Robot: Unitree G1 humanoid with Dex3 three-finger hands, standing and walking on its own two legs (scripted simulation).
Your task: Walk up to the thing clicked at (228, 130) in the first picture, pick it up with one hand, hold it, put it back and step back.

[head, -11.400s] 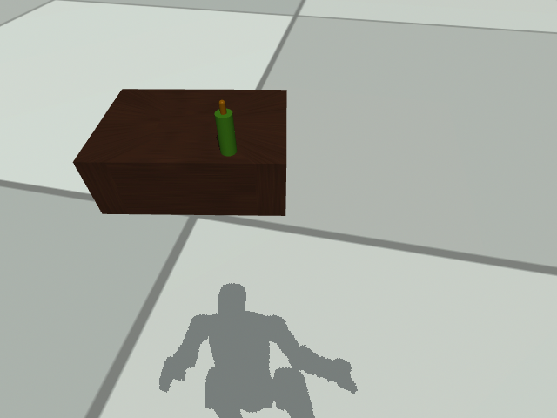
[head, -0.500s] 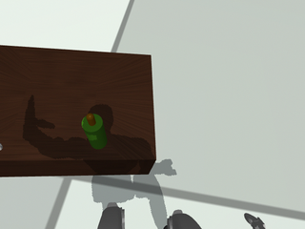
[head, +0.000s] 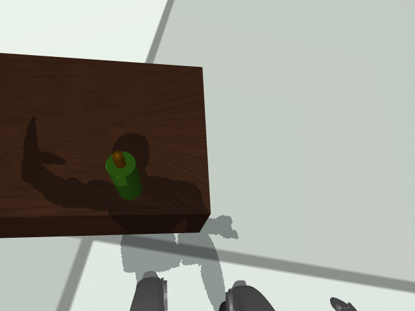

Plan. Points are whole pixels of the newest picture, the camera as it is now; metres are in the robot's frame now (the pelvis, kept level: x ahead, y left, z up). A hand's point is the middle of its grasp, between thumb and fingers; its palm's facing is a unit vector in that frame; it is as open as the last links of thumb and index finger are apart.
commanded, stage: go down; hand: left
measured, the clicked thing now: (124, 174) +0.47 +0.20 -0.24
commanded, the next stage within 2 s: none
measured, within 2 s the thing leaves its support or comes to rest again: neither
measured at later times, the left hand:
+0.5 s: hand out of the picture +0.42 +0.39 +0.05, palm faces +0.21 -0.98 -0.02, open 17.6 cm
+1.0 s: hand out of the picture +0.43 +0.40 +0.06, palm faces +0.21 -0.98 -0.01, open 17.5 cm
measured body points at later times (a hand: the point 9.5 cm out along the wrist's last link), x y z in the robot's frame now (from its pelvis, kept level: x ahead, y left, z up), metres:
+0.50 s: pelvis +0.00 +0.00 -0.01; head +0.14 +0.06 +0.42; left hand +0.40 +0.45 +0.05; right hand +0.06 -0.28 -0.09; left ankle +0.03 +0.11 -0.66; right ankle -0.02 -0.16 -0.66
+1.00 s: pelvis +0.00 +0.00 -0.01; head +0.15 +0.07 +0.41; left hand +0.41 +0.45 +0.06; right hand +0.06 -0.27 -0.09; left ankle +0.03 +0.11 -0.66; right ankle -0.02 -0.16 -0.66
